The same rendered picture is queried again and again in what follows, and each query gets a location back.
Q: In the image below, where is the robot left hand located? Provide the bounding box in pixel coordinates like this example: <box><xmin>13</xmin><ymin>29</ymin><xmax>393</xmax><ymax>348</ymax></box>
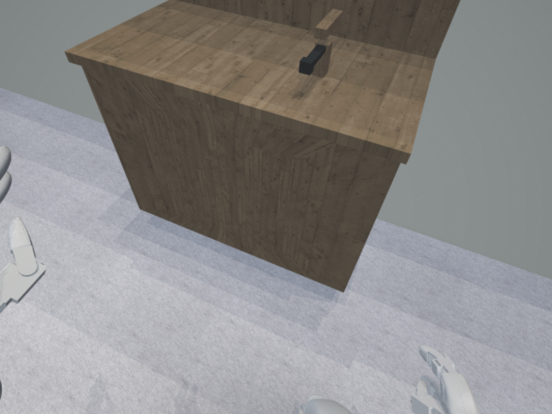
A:
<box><xmin>0</xmin><ymin>146</ymin><xmax>46</xmax><ymax>313</ymax></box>

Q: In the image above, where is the counter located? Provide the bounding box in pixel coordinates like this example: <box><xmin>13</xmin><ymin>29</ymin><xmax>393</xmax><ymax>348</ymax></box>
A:
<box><xmin>65</xmin><ymin>0</ymin><xmax>460</xmax><ymax>292</ymax></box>

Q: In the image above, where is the robot right hand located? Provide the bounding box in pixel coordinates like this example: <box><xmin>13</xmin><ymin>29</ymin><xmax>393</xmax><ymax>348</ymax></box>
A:
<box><xmin>411</xmin><ymin>345</ymin><xmax>480</xmax><ymax>414</ymax></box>

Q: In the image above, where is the tap lever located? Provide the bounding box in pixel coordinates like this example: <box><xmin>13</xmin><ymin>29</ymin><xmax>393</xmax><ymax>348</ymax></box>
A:
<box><xmin>298</xmin><ymin>44</ymin><xmax>326</xmax><ymax>75</ymax></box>

